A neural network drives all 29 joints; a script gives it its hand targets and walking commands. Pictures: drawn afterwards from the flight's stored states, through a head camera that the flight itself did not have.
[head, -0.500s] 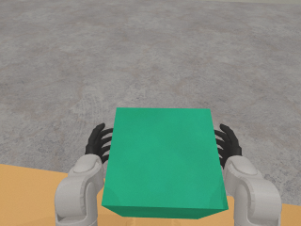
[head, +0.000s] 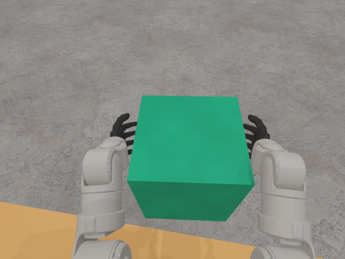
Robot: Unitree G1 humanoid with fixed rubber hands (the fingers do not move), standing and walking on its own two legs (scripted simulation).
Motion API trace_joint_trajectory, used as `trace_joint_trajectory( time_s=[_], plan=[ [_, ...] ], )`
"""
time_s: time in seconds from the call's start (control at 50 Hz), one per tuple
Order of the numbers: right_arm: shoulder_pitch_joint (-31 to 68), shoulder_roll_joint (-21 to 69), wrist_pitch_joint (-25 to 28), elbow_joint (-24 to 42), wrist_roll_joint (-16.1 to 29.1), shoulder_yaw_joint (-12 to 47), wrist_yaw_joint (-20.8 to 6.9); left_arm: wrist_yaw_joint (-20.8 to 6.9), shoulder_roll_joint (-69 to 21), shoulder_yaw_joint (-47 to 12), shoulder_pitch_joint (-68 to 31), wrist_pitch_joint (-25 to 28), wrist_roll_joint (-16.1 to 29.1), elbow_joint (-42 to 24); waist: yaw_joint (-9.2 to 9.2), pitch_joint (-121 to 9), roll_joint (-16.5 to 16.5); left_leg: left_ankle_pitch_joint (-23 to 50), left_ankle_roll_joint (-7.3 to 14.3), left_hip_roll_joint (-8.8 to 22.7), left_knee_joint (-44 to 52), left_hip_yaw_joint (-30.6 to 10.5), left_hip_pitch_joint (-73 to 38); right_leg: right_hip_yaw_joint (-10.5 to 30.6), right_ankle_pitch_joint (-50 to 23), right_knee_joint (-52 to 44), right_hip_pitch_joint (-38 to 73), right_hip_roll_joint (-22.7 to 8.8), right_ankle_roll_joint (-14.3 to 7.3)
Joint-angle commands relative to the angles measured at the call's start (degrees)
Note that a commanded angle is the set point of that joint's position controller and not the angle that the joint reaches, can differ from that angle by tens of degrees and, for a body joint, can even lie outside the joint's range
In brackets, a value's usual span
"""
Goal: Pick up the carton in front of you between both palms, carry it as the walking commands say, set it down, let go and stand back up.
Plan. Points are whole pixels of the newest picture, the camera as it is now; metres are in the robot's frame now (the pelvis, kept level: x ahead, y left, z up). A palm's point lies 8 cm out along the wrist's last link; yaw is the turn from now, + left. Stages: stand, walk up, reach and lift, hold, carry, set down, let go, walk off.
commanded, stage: carry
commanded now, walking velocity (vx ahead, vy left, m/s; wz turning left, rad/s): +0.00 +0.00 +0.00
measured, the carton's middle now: (187, 163) +0.34 +0.00 +0.05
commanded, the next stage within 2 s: none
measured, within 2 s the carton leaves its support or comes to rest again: neither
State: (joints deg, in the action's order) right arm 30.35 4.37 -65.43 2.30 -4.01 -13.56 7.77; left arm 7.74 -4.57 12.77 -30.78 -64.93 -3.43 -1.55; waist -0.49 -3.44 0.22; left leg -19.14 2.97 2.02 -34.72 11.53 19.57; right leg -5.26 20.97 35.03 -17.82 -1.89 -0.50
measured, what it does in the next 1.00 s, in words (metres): stands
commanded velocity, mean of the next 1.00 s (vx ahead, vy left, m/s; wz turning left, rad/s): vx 0.00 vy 0.00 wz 0.00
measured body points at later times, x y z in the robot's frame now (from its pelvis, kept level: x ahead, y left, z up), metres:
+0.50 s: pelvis +0.01 -0.01 +0.00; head +0.02 -0.01 +0.45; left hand +0.35 +0.14 +0.11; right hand +0.35 -0.16 +0.11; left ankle -0.01 +0.08 -0.73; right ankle -0.04 -0.11 -0.73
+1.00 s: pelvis -0.02 -0.01 +0.01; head -0.03 -0.01 +0.46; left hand +0.32 +0.14 +0.12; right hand +0.32 -0.16 +0.12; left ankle -0.01 +0.08 -0.73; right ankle -0.04 -0.11 -0.73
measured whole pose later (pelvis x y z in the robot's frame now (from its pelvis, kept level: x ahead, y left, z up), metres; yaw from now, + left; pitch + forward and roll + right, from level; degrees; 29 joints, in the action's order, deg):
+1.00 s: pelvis -0.02 -0.01 +0.01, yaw +0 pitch +2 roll +0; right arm 28.3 5.0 -66.2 1.2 -4.1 -13.6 7.9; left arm 8.0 -5.2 12.7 -28.4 -65.8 -3.6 -0.9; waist -0.4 -4.5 -0.1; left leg -15.4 2.1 2.4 -30.2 10.1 16.5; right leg -6.5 17.4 30.1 -14.5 -1.3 -1.3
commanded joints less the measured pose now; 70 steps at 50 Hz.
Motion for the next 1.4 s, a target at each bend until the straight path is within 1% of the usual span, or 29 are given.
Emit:
trace_joint_trajectory(
  time_s=[0.0,0.08,0.18,0.28,0.34,0.38,0.52,0.6,0.72,0.82,1.38],
  plan=[
    [30.6,50.8,-0.1,2.8,16.2,37.0,-6.1,-6.1,-51.2,-36.8,-30.1,0.0,16.6,-3.4,-0.07,-23.1,-1.0,40.0,0.2,6.7,-1.3,-6.6,-13.3,4.4,-40.3,0.5,7.9,-6.2,-1.8],
    [32.7,52.3,0.7,5.7,17.1,39.1,-6.4,-6.5,-52.8,-39.2,-32.9,0.7,17.7,-7.3,-0.01,-24.3,-0.6,40.5,0.3,6.5,-1.1,-6.8,-13.9,4.2,-40.2,0.7,8.7,-6.0,-1.8],
    [30.2,50.5,1.0,6.8,16.6,39.9,-6.2,-6.6,-51.3,-40.1,-30.2,0.8,17.4,-8.1,0.08,-25.0,-0.4,42.0,0.7,6.5,-1.1,-7.1,-14.6,4.0,-40.2,0.4,9.8,-5.8,-1.7],
    [29.5,49.9,1.1,7.5,16.5,40.5,-6.3,-6.8,-50.4,-40.3,-29.4,0.8,17.2,-8.7,0.04,-24.6,-0.9,38.8,0.4,6.2,-0.3,-7.1,-13.9,4.2,-41.3,-0.6,11.3,-6.2,-1.9],
    [29.0,49.4,1.0,7.3,16.3,40.4,-6.3,-6.8,-49.8,-40.1,-28.8,0.6,16.9,-8.4,0.02,-24.4,-1.0,36.9,0.2,6.3,0.2,-7.3,-13.8,4.3,-40.4,-1.1,11.7,-6.6,-1.9],
    [28.9,49.1,0.8,7.0,16.2,40.2,-6.3,-6.8,-49.4,-39.8,-28.6,0.4,16.7,-8.1,0.02,-24.0,-1.0,35.3,0.1,6.5,0.6,-7.5,-13.8,4.3,-38.5,-1.7,11.5,-6.7,-1.9],
    [30.0,48.1,0.2,5.9,15.7,38.9,-6.3,-6.5,-48.4,-38.4,-29.4,-0.1,15.9,-6.6,0.05,-20.3,-0.8,25.1,-0.2,7.0,3.7,-8.1,-12.7,4.8,-26.7,-5.2,9.0,-6.7,-1.7],
    [30.0,47.3,-0.2,4.3,15.2,37.7,-6.1,-6.2,-47.7,-37.3,-29.4,-0.5,15.3,-5.0,0.04,-18.2,-0.7,21.8,-0.2,7.1,5.3,-8.4,-11.9,5.0,-22.8,-6.9,7.8,-6.6,-1.6],
    [30.3,47.3,-0.5,2.0,14.8,36.0,-5.8,-5.7,-47.8,-36.0,-30.1,-0.7,15.1,-3.0,0.04,-16.8,-0.4,20.2,-0.3,7.2,6.8,-8.6,-11.2,5.1,-19.9,-8.2,6.9,-6.4,-1.6],
    [31.5,48.2,-0.5,1.5,15.0,35.6,-5.8,-5.6,-48.8,-35.8,-31.4,-0.7,15.3,-2.5,0.05,-16.9,-0.4,19.3,-0.2,7.3,7.4,-8.7,-11.1,5.1,-18.4,-8.7,6.6,-6.3,-1.6],
    [32.3,48.7,-0.5,2.0,15.4,35.8,-5.9,-5.5,-49.4,-36.2,-32.1,-0.7,15.5,-2.9,0.17,-18.7,-0.2,19.3,0.2,7.4,7.6,-8.9,-10.6,4.9,-17.2,-8.2,6.3,-6.1,-1.7]
  ],
)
